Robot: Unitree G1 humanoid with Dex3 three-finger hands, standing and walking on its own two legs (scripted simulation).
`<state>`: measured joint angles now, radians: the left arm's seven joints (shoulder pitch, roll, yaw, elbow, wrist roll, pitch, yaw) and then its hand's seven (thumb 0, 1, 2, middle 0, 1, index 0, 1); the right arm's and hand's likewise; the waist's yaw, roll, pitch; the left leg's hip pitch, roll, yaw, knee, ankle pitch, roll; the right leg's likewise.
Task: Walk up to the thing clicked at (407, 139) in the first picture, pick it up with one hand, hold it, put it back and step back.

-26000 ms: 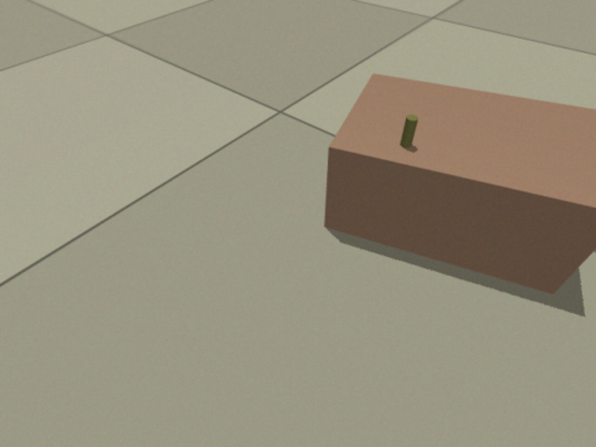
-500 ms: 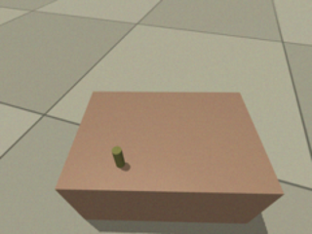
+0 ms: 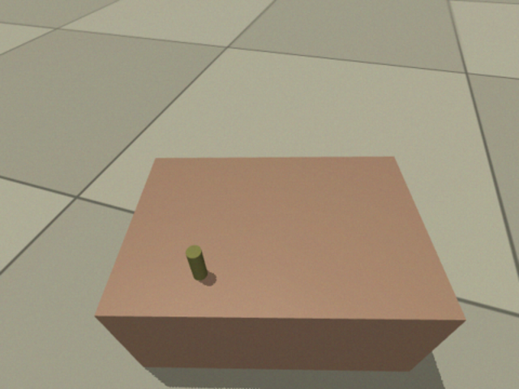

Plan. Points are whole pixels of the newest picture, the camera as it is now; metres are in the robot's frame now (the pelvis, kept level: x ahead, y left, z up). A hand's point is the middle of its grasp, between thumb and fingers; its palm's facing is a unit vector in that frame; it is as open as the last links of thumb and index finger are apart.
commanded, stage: stand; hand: left
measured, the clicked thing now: (197, 263) +0.50 +0.20 -0.27
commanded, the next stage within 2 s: step back in 1.44 s
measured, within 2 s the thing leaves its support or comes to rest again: neither
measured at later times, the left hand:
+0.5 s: hand out of the picture +0.08 +0.25 -0.16, palm faces -0.03 -0.94 -0.35, open 7.4 cm
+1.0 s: hand out of the picture +0.10 +0.24 -0.15, palm faces -0.03 -0.94 -0.35, open 7.4 cm
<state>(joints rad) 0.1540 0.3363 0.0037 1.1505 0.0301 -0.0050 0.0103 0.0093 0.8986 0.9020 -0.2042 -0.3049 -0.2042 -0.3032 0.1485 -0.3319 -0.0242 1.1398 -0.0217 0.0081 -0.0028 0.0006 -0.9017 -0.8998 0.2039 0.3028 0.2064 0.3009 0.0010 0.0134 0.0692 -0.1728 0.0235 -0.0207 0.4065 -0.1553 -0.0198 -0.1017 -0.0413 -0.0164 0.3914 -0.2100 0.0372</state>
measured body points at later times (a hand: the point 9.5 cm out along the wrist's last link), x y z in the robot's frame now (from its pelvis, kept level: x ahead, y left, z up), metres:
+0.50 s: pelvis +0.02 +0.00 +0.00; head +0.02 -0.01 +0.45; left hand +0.08 +0.30 -0.13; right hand +0.08 -0.30 -0.14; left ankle +0.05 +0.13 -0.74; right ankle +0.01 -0.14 -0.74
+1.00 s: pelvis +0.03 -0.01 +0.00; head +0.04 -0.02 +0.45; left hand +0.10 +0.29 -0.13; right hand +0.10 -0.31 -0.13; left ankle +0.05 +0.13 -0.74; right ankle +0.01 -0.14 -0.74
